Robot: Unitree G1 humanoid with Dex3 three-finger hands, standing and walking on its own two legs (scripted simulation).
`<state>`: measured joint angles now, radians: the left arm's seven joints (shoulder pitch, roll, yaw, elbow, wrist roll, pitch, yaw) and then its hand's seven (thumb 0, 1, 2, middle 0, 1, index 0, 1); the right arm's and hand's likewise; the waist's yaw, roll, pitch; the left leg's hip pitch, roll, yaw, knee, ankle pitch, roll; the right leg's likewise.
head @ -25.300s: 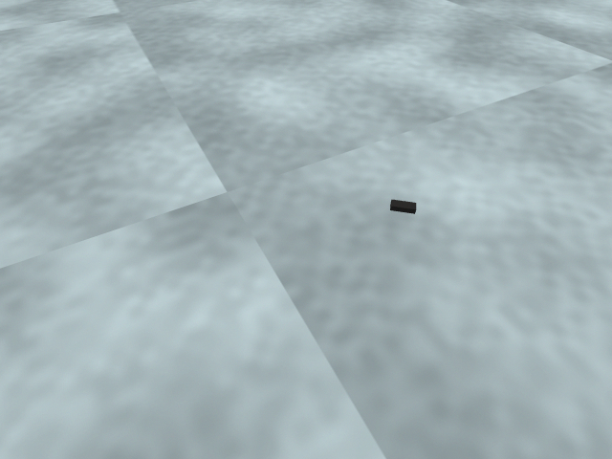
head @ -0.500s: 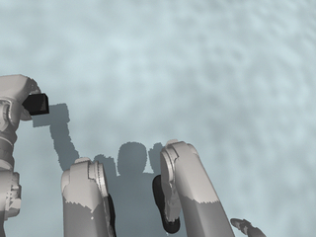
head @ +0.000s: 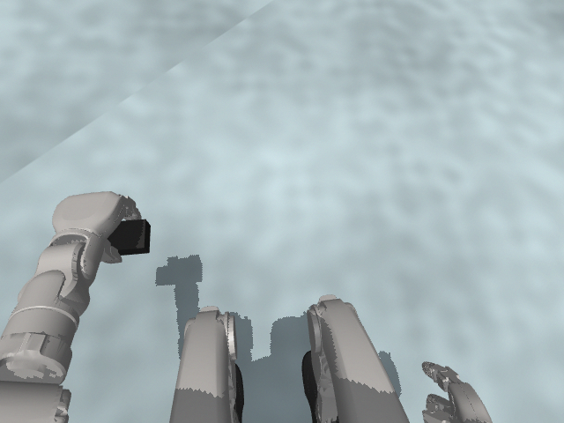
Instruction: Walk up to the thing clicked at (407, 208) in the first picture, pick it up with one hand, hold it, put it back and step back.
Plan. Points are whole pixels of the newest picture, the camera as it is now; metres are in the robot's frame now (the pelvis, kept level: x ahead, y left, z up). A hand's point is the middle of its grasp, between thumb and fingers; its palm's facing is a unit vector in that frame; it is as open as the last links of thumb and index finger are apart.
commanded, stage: lift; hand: left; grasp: from above
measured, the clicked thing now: (109, 239) +0.42 +0.27 -0.12
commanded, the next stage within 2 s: hold in 0.84 s
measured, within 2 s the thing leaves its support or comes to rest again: neither
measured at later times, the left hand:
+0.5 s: hand (54, 216) +0.37 +0.24 +0.09, palm faces -0.44 -0.07 -0.90, open 7.7 cm
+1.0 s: hand (20, 160) +0.39 +0.23 +0.16, palm faces -0.44 -0.08 -0.89, open 7.8 cm
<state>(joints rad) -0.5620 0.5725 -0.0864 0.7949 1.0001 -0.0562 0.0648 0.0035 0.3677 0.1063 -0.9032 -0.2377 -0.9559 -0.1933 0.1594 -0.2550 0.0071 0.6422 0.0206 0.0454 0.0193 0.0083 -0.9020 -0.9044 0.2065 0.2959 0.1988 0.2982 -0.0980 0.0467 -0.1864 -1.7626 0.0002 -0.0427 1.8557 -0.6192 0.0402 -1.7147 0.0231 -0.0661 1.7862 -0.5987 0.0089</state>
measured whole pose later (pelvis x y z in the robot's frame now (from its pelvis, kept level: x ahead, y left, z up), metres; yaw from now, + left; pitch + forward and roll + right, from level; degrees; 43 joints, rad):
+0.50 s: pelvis +0.04 +0.00 +0.17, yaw +2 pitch +17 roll -3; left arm -0.38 0.44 -0.18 0.85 1.01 -0.01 0.14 0.00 0.35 0.14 -0.92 -0.24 -0.95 -0.21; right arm 0.25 -0.24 -0.02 0.73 0.05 -0.02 -0.05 0.01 -0.90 -0.91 0.21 0.30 0.20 0.30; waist -0.08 0.04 -0.15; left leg -1.02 0.01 -0.01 1.21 -0.49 0.03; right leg -0.99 0.04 -0.02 1.15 -0.46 0.01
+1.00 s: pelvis +0.08 +0.00 +0.23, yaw +2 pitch +10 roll -1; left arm -0.33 0.40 -0.20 0.82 0.99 0.00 0.12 -0.01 0.33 0.18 -0.90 -0.26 -0.93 -0.24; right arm 0.27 -0.24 -0.04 0.73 0.06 0.01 -0.05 0.01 -0.89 -0.90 0.21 0.30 0.20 0.30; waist -0.04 0.04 -0.10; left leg -0.61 0.00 0.01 0.82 -0.38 0.03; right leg -0.60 0.03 0.02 0.78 -0.36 0.01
